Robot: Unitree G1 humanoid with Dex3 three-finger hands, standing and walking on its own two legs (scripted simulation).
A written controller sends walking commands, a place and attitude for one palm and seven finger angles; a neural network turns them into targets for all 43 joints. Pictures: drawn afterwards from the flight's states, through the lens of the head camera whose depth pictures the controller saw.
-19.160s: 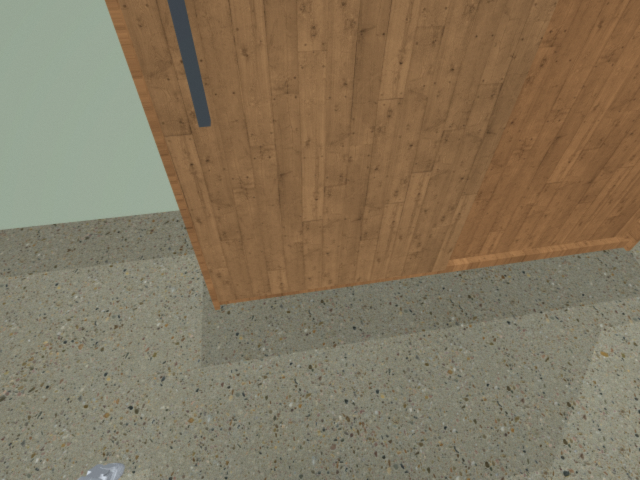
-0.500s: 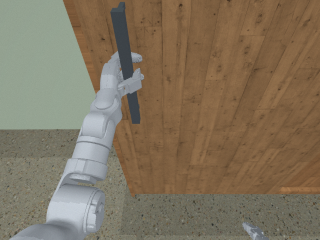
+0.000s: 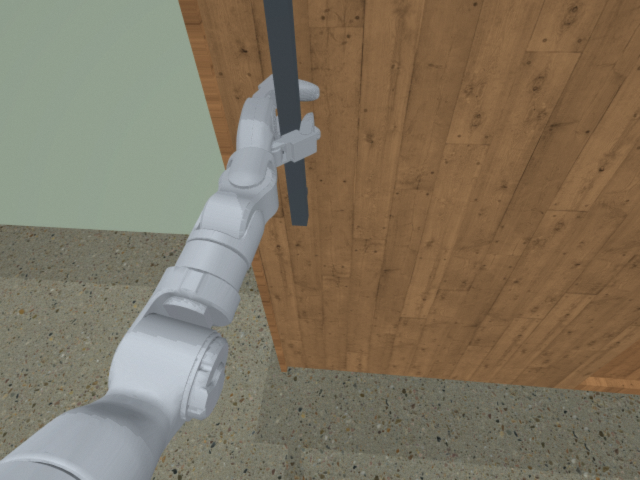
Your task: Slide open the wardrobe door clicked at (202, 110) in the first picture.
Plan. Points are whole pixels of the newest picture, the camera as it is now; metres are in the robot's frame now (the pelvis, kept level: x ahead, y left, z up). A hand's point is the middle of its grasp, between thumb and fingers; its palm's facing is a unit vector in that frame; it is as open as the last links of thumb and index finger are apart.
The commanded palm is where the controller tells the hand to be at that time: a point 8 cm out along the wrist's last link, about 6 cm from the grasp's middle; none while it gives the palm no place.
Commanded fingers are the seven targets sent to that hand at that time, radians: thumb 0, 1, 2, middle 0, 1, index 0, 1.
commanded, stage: tug the door sideways, standing still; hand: left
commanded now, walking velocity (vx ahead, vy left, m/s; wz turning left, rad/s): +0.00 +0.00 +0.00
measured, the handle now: (294, 122) +0.51 +0.06 +0.19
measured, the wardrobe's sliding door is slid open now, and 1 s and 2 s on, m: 0.00 0.00 0.17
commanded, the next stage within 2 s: step sideways, sliding the door along in 0.28 s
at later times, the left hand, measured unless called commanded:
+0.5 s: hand (306, 139) +0.46 +0.04 +0.20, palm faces -0.08 -0.99 -0.07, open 5.8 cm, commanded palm +0.44 +0.07 +0.20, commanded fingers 0.00 0.90 0.90 -0.45 -1.40 -0.45 -1.40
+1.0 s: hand (313, 139) +0.47 +0.03 +0.19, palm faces +0.02 -1.00 -0.06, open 6.0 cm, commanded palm +0.44 +0.02 +0.20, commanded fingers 0.00 0.90 0.90 -0.45 -1.40 -0.45 -1.40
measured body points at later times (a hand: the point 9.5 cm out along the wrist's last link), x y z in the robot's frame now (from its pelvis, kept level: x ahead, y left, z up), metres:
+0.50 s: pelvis -0.01 +0.01 -0.01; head +0.02 +0.00 +0.44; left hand +0.46 +0.09 +0.20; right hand +0.08 -0.23 -0.13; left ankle -0.01 +0.12 -0.74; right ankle -0.04 -0.11 -0.74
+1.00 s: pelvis +0.02 -0.08 -0.01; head +0.14 -0.07 +0.42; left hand +0.46 +0.08 +0.20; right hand +0.23 -0.30 -0.13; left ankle -0.01 +0.08 -0.74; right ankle +0.04 -0.21 -0.68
